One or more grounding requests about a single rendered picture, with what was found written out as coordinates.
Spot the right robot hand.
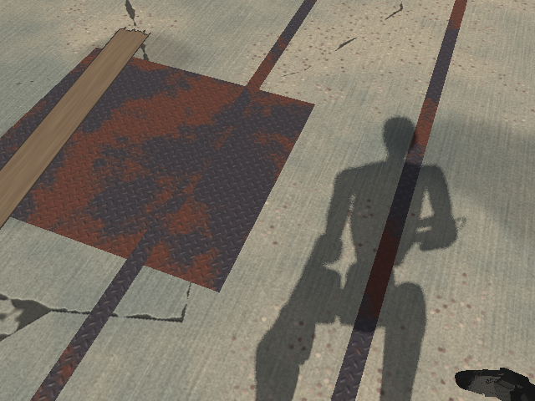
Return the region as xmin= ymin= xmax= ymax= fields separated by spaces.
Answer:
xmin=455 ymin=368 xmax=535 ymax=401

